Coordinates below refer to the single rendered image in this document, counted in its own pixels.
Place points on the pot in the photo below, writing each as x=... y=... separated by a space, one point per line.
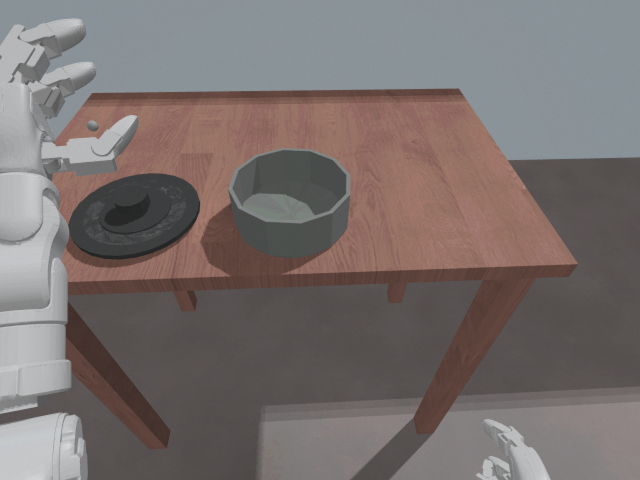
x=289 y=202

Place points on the knob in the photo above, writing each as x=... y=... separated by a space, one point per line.
x=131 y=200

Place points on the right robot hand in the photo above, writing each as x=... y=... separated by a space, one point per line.
x=524 y=462

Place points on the lid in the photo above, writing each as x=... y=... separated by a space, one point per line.
x=99 y=230

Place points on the left robot hand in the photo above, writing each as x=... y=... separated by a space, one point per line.
x=28 y=97

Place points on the robot left forearm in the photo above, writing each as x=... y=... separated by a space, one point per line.
x=33 y=292

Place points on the table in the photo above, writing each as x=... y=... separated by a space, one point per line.
x=432 y=199

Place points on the left robot upper arm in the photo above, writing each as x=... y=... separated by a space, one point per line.
x=49 y=447

